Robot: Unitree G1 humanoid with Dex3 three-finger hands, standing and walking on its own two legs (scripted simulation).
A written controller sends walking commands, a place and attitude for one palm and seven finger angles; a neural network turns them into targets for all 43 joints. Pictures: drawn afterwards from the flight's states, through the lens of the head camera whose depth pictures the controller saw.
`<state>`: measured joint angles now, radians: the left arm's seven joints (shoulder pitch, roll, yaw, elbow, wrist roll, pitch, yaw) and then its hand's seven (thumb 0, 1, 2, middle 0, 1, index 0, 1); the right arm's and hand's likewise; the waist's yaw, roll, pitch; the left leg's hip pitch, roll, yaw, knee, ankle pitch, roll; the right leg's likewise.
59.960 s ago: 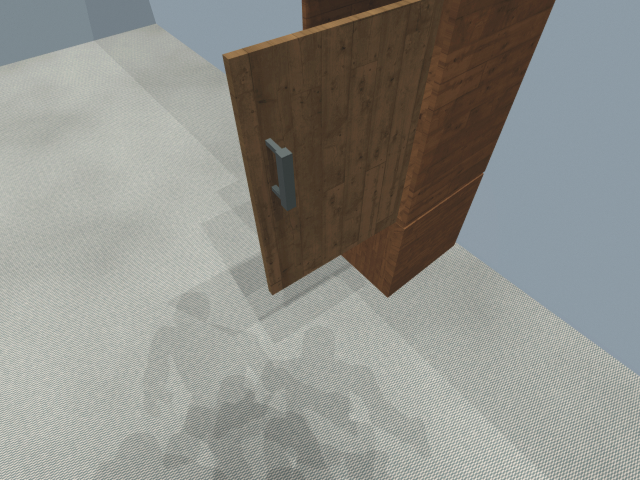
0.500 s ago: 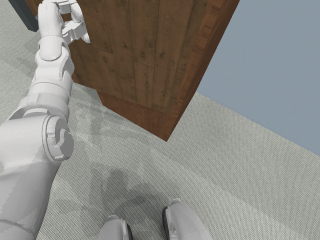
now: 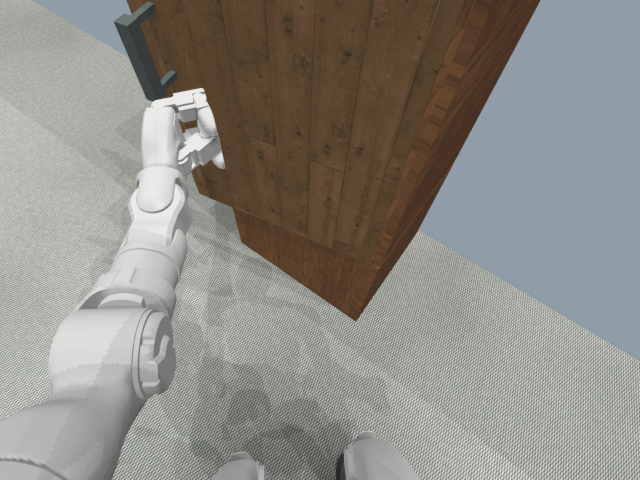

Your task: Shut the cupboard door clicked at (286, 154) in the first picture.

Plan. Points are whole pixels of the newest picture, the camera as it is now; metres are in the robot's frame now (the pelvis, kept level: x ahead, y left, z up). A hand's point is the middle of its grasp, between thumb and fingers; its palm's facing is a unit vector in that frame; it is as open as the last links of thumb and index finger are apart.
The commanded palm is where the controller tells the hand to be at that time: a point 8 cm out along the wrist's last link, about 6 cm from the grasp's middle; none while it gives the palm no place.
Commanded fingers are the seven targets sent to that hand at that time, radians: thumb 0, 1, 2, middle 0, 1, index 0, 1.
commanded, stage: pull the fist back off the door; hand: left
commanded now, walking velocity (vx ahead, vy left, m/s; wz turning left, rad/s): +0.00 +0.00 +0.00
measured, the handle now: (151, 54) +0.68 +0.18 +0.09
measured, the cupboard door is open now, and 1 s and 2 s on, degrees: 11 11 11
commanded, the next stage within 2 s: draw the hand back to the body in 0.06 s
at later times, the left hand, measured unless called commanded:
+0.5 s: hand (170, 165) +0.45 +0.13 +0.12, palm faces +0.03 -1.00 -0.02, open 3.1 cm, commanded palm +0.40 +0.18 +0.13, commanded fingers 0.00 0.90 0.90 -1.30 -1.50 -1.30 -1.50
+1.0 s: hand (18, 296) +0.29 +0.21 +0.17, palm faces +0.28 -0.93 -0.25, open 3.5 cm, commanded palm +0.25 +0.25 +0.19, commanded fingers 0.00 0.90 0.90 -0.69 -0.84 -0.69 -0.84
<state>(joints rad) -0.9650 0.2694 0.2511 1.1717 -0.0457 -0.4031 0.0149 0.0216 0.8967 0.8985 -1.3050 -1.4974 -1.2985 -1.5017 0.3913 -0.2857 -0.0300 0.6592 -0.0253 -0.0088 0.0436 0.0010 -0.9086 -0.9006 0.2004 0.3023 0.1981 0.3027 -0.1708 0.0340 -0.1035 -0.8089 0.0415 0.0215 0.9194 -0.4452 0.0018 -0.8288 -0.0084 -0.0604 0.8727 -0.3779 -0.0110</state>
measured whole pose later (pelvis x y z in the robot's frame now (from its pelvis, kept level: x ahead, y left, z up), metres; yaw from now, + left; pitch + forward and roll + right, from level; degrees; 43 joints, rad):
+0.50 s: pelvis +0.02 +0.00 +0.02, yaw -2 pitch +12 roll -1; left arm -0.54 0.22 0.25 0.72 -0.13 -0.28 -0.04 0.02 0.90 0.90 -1.30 -1.50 -1.30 -1.50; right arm 0.43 -0.24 -0.01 0.63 0.03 0.02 0.01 0.01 -0.91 -0.90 0.20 0.30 0.20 0.30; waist -0.09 0.06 -0.10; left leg -0.56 0.05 0.06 0.76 -0.41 0.00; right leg -0.60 0.01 -0.02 0.73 -0.34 -0.01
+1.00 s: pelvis +0.01 +0.00 +0.05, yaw +1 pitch -2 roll +0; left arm 0.06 0.26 0.12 0.02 -0.06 -0.05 0.08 0.02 0.89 0.90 -0.96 -1.12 -0.96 -1.12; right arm 0.13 -0.22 0.05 0.57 0.03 -0.01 -0.08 0.01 -0.91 -0.90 0.20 0.30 0.20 0.30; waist 0.05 0.06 -0.01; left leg -0.12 0.02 0.02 0.43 -0.27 0.00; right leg -0.15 -0.01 -0.06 0.43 -0.23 -0.01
